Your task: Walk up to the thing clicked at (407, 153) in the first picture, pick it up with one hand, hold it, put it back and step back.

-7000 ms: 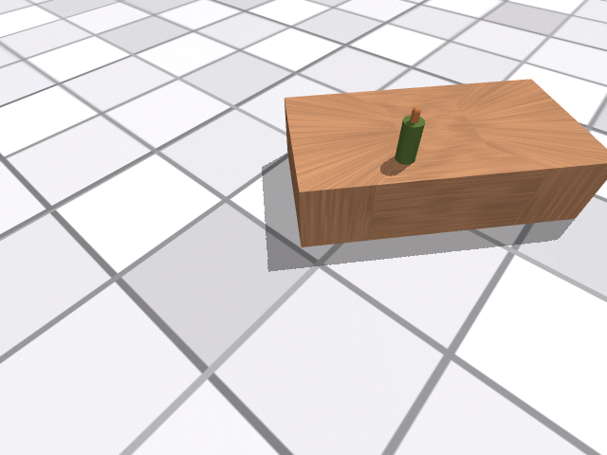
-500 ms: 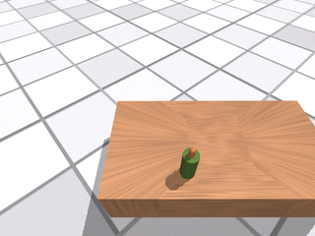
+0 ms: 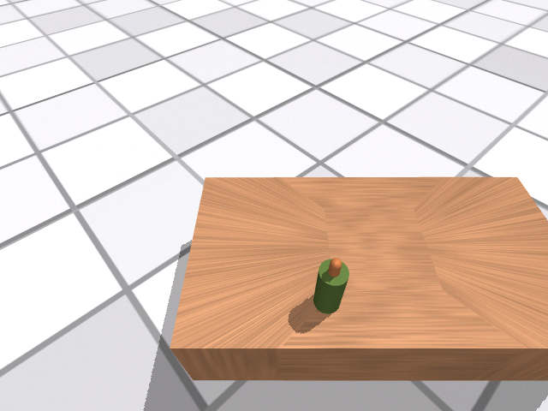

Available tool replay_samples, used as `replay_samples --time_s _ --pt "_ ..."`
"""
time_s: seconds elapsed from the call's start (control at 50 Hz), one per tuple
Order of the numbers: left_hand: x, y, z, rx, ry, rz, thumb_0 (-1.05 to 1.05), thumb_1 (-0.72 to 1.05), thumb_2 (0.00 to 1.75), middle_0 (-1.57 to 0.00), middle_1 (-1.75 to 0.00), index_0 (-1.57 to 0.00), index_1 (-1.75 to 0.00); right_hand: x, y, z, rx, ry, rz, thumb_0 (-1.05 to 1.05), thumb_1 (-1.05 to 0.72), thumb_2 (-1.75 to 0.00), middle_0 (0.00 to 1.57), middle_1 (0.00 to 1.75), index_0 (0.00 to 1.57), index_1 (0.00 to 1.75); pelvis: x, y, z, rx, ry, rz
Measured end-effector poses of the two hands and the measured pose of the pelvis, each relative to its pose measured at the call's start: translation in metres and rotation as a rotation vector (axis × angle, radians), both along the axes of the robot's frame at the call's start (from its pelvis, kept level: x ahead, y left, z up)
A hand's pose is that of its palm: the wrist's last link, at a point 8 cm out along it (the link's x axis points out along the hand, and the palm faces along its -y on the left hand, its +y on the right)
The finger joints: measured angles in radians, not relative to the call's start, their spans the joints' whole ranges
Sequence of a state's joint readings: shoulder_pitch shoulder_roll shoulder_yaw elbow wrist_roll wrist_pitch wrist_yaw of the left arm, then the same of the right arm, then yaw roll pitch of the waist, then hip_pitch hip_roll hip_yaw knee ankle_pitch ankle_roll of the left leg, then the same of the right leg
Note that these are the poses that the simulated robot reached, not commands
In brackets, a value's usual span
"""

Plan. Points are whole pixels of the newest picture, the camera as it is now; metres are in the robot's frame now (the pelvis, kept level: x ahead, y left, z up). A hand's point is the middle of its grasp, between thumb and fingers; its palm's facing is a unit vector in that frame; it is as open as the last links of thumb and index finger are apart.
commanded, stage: go down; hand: right
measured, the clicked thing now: (331, 282) +0.49 -0.12 -0.34
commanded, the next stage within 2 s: none
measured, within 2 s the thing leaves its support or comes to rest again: neither
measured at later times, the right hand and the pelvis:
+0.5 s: hand out of the picture +0.14 -0.26 -0.15, palm faces +0.02 +0.94 -0.34, open 14.8 cm; pelvis -0.01 -0.01 -0.02, yaw +0 degrees
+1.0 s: hand out of the picture +0.15 -0.26 -0.15, palm faces +0.04 +0.95 -0.32, open 17.3 cm; pelvis +0.02 -0.03 -0.05, yaw -2 degrees
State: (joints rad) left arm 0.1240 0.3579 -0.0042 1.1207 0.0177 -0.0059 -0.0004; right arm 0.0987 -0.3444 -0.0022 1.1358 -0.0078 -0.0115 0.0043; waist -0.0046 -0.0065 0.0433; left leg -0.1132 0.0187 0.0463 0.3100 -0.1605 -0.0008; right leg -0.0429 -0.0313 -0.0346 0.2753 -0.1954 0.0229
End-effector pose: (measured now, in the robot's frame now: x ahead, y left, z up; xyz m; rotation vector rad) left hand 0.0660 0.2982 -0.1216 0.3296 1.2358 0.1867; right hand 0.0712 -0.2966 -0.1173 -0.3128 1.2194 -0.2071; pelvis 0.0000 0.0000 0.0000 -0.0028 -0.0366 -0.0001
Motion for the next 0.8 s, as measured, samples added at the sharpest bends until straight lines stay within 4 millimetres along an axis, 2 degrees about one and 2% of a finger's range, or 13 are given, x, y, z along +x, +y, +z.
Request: replay_samples --time_s 0.12,0.22,0.28,0.34,0.46,0.6,0.8 --pt "0.0 0.0 0.0 0.0 -0.014 0.007 0.0 0.9 0.91 -0.21 -0.3 -0.2 -0.3 0.001 0.0 0.001 0.002 -0.014 -0.015 0.01 -0.9 -0.89 0.19 0.29 0.19 0.29 -0.001 0.0 -0.001 0.0 0.01 -0.003" --pt "0.008 -0.015 -0.001 -0.022 -0.122 0.004 0.0 0.91 0.92 -0.21 -0.3 -0.2 -0.31 0.033 0.004 -0.002 0.019 -0.108 -0.035 0.01 -0.76 -0.75 0.14 0.19 0.14 0.19 -0.013 0.0 -0.007 0.001 0.061 -0.017" --pt "0.009 -0.027 -0.002 -0.04 -0.151 0.008 0.0 0.92 0.92 -0.21 -0.3 -0.2 -0.31 0.052 0.0 -0.002 0.013 -0.135 -0.019 0.01 -0.61 -0.59 0.13 0.13 0.11 0.13 -0.016 0.0 -0.011 0.001 0.091 -0.012" --pt "0.01 -0.038 -0.002 -0.06 -0.179 0.014 0.0 0.91 0.91 -0.21 -0.3 -0.21 -0.31 0.061 -0.004 0.001 0.006 -0.142 -0.005 0.01 -0.45 -0.42 0.12 0.08 0.1 0.08 -0.014 -0.002 -0.012 0.004 0.1 -0.008" --pt "0.024 -0.057 -0.001 -0.089 -0.252 0.012 0.0 0.9 0.9 -0.21 -0.3 -0.21 -0.31 0.061 -0.007 0.004 0.003 -0.1 0.003 0.0 -0.11 -0.18 0.12 0.04 0.09 0.04 -0.01 -0.01 -0.015 0.011 0.111 -0.006" --pt "0.054 -0.068 0.001 -0.074 -0.332 -0.032 0.0 0.9 0.89 -0.21 -0.3 -0.2 -0.3 0.057 -0.008 0.0 0.018 -0.091 -0.013 0.0 0.24 -0.05 0.09 0.03 0.08 0.03 -0.003 -0.018 -0.021 0.018 0.136 -0.013" --pt "0.087 -0.078 0.003 -0.044 -0.421 -0.066 0.01 0.9 0.89 -0.21 -0.3 -0.2 -0.3 0.069 -0.013 0.001 0.022 -0.146 -0.009 0.0 0.46 -0.01 0.08 0.03 0.07 0.04 0.01 -0.026 -0.033 0.036 0.167 -0.025"
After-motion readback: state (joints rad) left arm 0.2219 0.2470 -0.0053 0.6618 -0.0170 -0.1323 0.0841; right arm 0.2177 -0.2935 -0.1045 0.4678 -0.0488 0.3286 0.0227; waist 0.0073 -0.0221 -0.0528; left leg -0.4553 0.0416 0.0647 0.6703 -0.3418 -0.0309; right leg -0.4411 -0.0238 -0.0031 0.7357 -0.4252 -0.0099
